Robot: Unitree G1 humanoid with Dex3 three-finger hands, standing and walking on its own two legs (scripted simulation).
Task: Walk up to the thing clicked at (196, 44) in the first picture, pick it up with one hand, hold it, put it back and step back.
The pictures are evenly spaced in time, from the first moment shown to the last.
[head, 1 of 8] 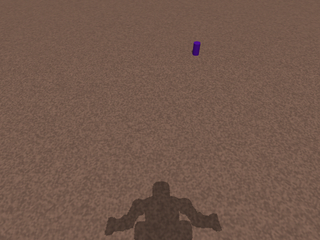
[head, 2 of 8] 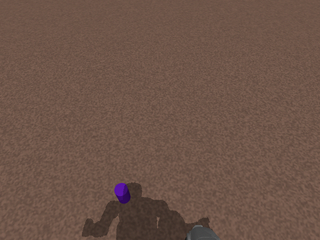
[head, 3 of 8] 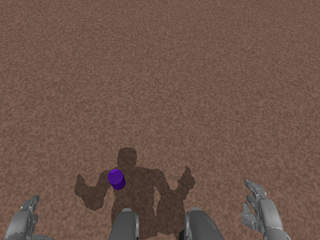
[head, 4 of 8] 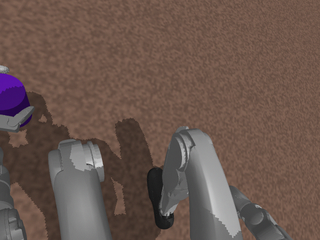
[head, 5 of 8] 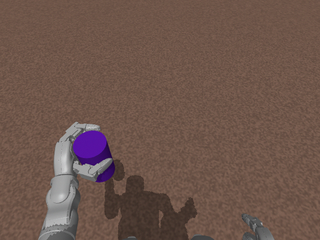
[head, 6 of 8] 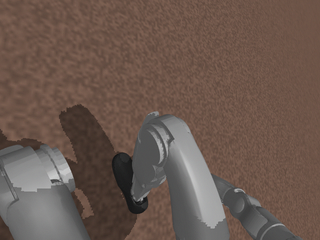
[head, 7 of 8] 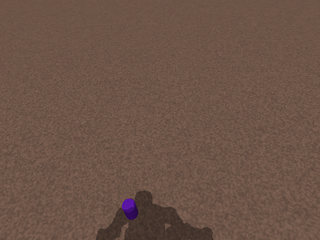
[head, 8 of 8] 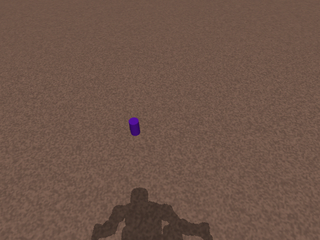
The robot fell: no
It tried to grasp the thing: yes
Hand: left
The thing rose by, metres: 0.68
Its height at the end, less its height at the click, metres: +0.00
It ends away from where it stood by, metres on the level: 0.01
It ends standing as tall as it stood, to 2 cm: yes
